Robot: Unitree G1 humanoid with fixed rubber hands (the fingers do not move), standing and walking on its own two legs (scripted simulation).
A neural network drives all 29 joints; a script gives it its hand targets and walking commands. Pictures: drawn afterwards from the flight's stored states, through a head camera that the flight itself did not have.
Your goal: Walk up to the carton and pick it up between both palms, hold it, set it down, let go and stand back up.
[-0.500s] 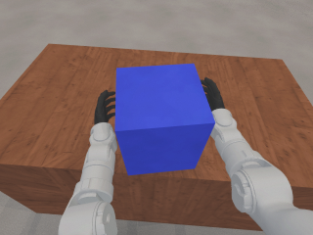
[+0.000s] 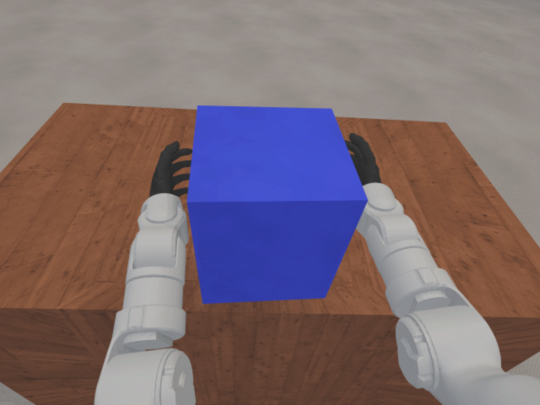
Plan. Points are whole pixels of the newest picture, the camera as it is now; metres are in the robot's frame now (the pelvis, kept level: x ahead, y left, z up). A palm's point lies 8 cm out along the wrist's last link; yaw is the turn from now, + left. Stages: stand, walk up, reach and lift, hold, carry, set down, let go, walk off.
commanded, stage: reach and lift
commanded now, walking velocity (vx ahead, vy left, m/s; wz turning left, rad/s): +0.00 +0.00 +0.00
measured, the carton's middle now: (265, 208) +0.40 +0.02 +0.09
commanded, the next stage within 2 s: hold in 1.40 s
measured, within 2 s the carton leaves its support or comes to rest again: neither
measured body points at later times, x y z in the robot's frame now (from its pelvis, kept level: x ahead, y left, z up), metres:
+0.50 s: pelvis +0.00 +0.02 +0.00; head -0.04 +0.05 +0.45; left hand +0.39 +0.18 +0.18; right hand +0.40 -0.13 +0.18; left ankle +0.03 +0.13 -0.75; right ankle +0.01 -0.09 -0.75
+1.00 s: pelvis +0.00 +0.01 +0.00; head -0.03 +0.04 +0.45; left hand +0.40 +0.16 +0.19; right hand +0.39 -0.15 +0.19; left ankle +0.03 +0.13 -0.75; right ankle +0.01 -0.09 -0.75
